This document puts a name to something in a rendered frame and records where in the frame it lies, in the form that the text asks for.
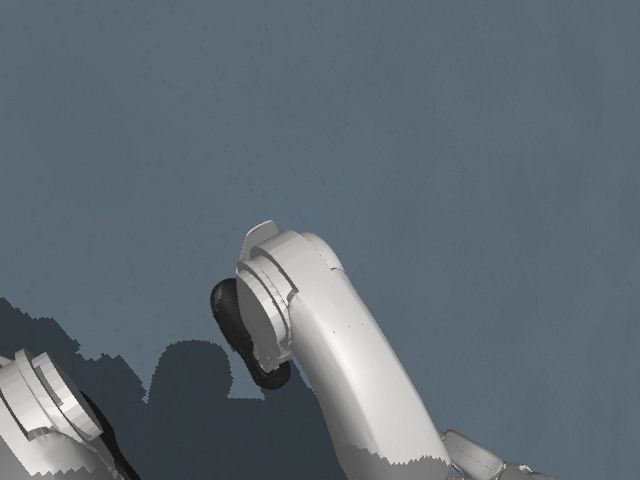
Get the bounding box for right robot hand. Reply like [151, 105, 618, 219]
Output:
[438, 429, 509, 480]

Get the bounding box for right robot foot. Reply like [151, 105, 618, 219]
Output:
[210, 278, 291, 390]

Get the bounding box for left robot foot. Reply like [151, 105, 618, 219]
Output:
[79, 390, 141, 480]

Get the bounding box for right robot arm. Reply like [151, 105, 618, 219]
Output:
[498, 462, 554, 480]

